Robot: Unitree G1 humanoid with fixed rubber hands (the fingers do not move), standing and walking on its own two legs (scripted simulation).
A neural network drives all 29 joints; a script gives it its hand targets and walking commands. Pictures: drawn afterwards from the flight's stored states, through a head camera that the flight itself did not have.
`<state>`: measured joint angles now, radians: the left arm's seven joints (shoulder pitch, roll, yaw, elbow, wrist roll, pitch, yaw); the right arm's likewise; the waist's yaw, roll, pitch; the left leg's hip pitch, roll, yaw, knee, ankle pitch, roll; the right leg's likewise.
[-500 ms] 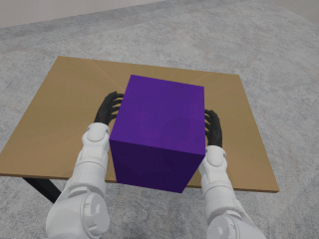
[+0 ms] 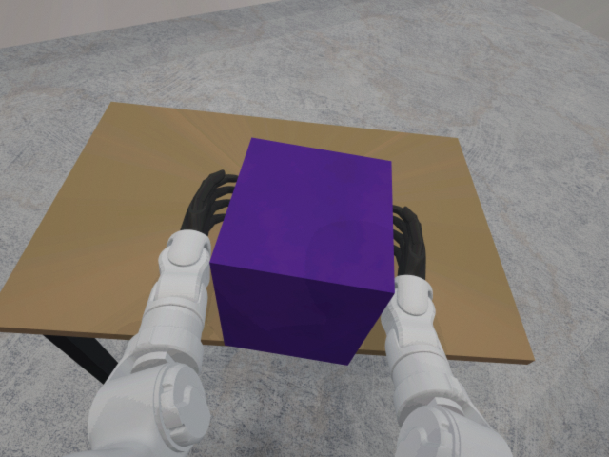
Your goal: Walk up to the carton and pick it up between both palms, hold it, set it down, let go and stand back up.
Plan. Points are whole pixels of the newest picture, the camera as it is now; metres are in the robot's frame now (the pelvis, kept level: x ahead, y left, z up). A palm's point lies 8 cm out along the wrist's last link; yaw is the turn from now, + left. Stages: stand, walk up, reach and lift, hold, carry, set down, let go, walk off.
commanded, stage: reach and lift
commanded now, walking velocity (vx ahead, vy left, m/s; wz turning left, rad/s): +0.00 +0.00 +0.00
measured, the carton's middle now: (302, 259) +0.40 +0.02 +0.00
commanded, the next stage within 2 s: none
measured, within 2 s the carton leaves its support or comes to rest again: leaves its support in 0.52 s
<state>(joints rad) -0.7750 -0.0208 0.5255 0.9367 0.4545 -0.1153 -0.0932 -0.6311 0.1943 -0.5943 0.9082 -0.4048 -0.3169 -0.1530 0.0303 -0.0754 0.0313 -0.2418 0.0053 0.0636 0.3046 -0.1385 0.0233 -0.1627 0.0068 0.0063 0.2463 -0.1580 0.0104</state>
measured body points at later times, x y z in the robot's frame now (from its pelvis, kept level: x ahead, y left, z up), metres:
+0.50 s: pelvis +0.00 -0.01 +0.00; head +0.04 +0.03 +0.45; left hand +0.41 +0.17 +0.06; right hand +0.38 -0.13 +0.05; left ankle +0.01 +0.10 -0.75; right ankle -0.03 -0.12 -0.75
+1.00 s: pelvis -0.02 -0.01 +0.00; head -0.02 +0.03 +0.45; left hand +0.39 +0.17 +0.12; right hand +0.37 -0.12 +0.10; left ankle +0.01 +0.10 -0.75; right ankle -0.03 -0.12 -0.75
